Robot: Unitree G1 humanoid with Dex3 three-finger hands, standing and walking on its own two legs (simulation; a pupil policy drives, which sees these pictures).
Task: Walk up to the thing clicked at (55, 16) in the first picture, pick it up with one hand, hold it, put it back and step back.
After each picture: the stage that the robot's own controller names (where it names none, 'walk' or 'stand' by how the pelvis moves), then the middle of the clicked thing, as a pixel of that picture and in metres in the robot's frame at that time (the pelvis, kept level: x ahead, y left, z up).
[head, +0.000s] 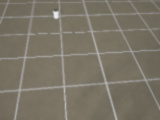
stand; (56, 13) +2.03 +0.32 -0.72
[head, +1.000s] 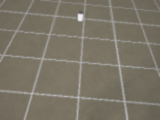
walk; (80, 16) +1.91 +0.08 -0.70
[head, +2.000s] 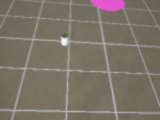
walk; (64, 39) +1.34 +0.15 -0.70
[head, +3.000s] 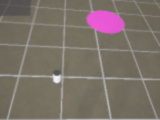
walk; (56, 76) +0.89 +0.13 -0.72
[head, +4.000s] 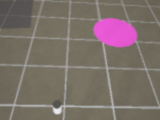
walk; (57, 107) +0.56 +0.13 -0.71
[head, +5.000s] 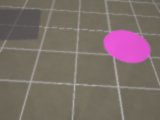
stand; out of the picture +0.39 +0.09 -0.71
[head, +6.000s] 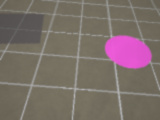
stand; out of the picture +0.38 +0.09 -0.72
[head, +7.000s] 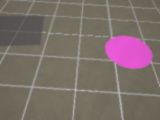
stand; out of the picture +0.38 +0.11 -0.73
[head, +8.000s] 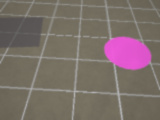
stand; out of the picture +0.37 +0.11 -0.73
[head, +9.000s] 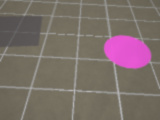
stand; out of the picture +0.37 +0.11 -0.73
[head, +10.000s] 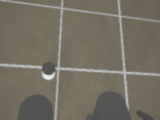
go down; (48, 71) +0.45 +0.09 -0.41
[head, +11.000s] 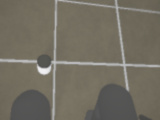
approach; (44, 64) +0.48 +0.10 -0.34
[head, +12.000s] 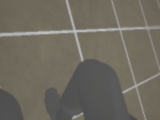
close in; out of the picture +0.48 +0.16 -0.25
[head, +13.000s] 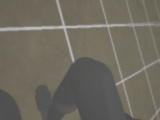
close; out of the picture +0.47 +0.17 -0.25
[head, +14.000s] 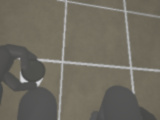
lift; (31, 75) +0.35 +0.16 -0.09
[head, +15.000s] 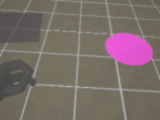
go down; out of the picture +0.36 +0.20 -0.69
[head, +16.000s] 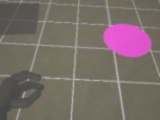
go down; out of the picture +0.36 +0.23 -0.70
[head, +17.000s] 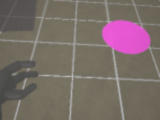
crouch; out of the picture +0.36 +0.23 -0.69
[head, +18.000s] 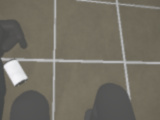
crouch; (15, 72) +0.45 +0.22 -0.37
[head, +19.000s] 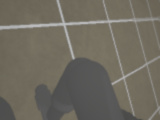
lower; out of the picture +0.42 +0.28 -0.29
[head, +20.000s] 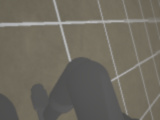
lower; out of the picture +0.41 +0.29 -0.28
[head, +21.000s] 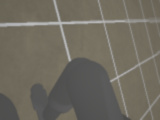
lower; out of the picture +0.41 +0.29 -0.29
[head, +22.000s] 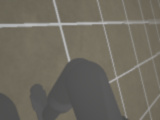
lower; out of the picture +0.42 +0.28 -0.29
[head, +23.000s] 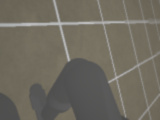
lower; out of the picture +0.42 +0.28 -0.30
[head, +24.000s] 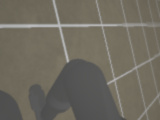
open; out of the picture +0.42 +0.28 -0.30
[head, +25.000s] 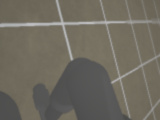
withdraw; out of the picture +0.42 +0.28 -0.28
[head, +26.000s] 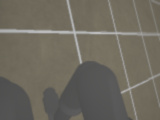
withdraw; out of the picture +0.40 +0.30 -0.27
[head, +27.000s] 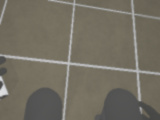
walk; out of the picture +0.35 +0.37 -0.37
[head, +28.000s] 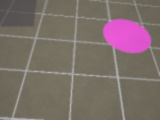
stand; out of the picture +0.22 +0.47 -0.67
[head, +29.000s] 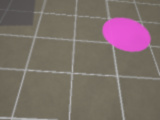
stand; out of the picture +0.15 +0.60 -0.67
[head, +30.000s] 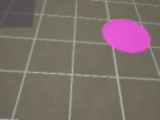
stand; out of the picture +0.09 +0.72 -0.67
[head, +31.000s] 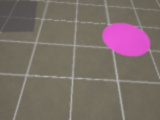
stand; out of the picture +0.03 +0.84 -0.67
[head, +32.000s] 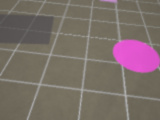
stand; out of the picture +0.01 +0.94 -0.74
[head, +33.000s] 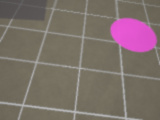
walk; out of the picture +0.01 +1.01 -0.73
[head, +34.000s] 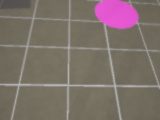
walk; out of the picture +0.02 +1.12 -0.72
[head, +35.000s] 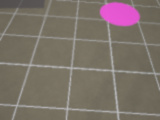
stand; out of the picture +0.31 +1.28 -0.72
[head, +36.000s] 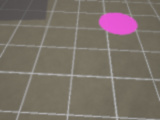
stand; out of the picture +0.31 +1.39 -0.75
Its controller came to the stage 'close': yes
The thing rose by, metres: 0.28
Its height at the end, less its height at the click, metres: -0.02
